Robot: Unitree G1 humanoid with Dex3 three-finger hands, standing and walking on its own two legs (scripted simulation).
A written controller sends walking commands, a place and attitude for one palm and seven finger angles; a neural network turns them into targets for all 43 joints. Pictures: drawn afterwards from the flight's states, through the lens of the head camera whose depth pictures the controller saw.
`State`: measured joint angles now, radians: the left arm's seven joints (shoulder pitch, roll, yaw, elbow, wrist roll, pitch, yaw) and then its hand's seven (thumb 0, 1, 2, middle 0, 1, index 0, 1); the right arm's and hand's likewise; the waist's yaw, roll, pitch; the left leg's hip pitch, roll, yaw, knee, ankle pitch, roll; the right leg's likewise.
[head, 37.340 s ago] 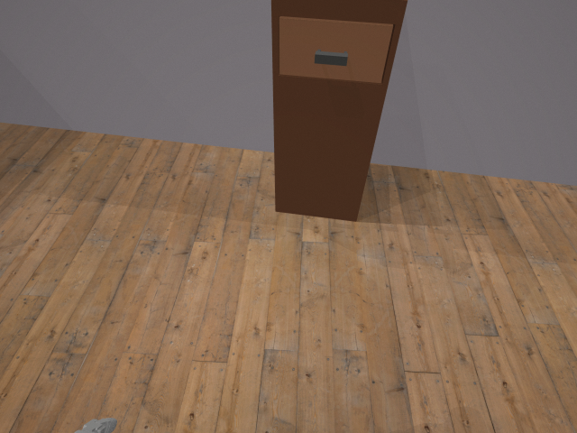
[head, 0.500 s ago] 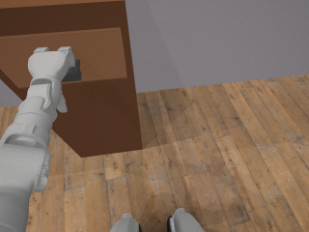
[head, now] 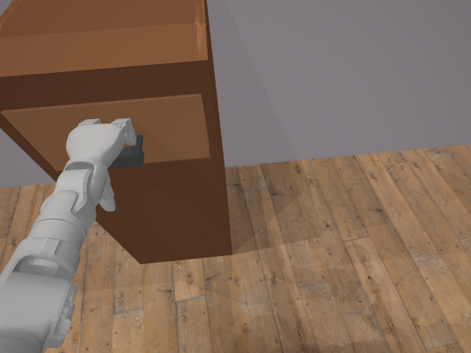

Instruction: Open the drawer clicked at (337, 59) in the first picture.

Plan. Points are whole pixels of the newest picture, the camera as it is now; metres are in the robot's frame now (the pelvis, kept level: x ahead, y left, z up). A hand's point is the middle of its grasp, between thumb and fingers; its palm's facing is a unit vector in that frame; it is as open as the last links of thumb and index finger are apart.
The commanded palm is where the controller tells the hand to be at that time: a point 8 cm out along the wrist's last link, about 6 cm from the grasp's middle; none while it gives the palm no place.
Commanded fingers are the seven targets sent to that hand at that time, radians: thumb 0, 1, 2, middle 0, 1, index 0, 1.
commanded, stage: open the thumb to release the handle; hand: left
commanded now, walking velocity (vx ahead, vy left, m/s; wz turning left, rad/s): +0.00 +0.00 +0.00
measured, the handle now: (117, 149) +0.49 +0.23 +0.03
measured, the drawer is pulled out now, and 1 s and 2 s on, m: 0.00 0.00 0.00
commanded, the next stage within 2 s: lift the hand off the handle in 0.78 s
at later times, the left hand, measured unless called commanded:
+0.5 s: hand (114, 168) +0.43 +0.22 +0.04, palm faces +0.01 +0.03 -1.00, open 14.0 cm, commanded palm +0.45 +0.23 +0.08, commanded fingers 0.00 -0.50 0.30 -0.15 -0.30 -0.15 -0.30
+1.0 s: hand (112, 182) +0.42 +0.23 +0.02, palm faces -0.04 +0.03 -1.00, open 15.5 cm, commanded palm +0.46 +0.24 +0.08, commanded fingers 0.00 -0.50 0.30 -0.15 -0.30 -0.15 -0.30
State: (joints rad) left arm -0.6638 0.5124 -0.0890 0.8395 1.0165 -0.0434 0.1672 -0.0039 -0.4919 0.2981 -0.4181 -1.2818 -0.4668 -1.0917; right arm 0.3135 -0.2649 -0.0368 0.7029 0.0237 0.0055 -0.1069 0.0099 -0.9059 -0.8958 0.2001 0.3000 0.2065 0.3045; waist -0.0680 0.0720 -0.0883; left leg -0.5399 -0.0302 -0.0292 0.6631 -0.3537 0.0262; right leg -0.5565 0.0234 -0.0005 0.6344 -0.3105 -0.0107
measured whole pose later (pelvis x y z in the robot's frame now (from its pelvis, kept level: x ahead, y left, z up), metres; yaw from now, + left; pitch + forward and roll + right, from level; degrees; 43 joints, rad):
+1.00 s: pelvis -0.08 -0.01 -0.03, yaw +0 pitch +17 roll +0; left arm -0.89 0.60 -0.08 1.13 1.04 -0.09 0.30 0.00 -0.49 0.30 -0.28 -0.38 -0.30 -0.39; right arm 0.40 -0.28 0.00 0.76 0.03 -0.05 -0.11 0.01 -0.91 -0.90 0.20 0.30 0.21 0.30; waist -0.13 0.05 -0.10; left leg -0.86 -0.03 -0.03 0.88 -0.34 0.02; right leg -0.88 0.03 -0.01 0.84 -0.27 -0.02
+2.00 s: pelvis -0.01 -0.01 +0.00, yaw +2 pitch +13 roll -1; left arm -0.74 0.50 -0.15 0.92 1.00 -0.10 0.22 0.00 -0.49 0.30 -0.51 -0.49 -0.48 -0.46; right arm 0.33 -0.27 -0.03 0.75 0.04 -0.04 -0.09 0.01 -0.91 -0.90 0.20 0.30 0.21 0.30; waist -0.03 0.06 -0.09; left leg -0.58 -0.04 -0.06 0.71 -0.35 0.02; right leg -0.59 0.02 -0.03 0.68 -0.32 -0.02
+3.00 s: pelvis -0.06 +0.00 -0.02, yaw +0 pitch +15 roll -1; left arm -0.84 0.52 -0.12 1.09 1.04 -0.06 0.34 0.00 -0.49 0.30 -0.28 -0.41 -0.31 -0.37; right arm 0.32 -0.27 0.01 0.73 0.04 -0.02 -0.11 0.01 -0.91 -0.90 0.20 0.30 0.21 0.30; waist -0.10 0.04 -0.11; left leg -0.76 -0.04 -0.03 0.83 -0.33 0.02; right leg -0.78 0.02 -0.01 0.79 -0.29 -0.01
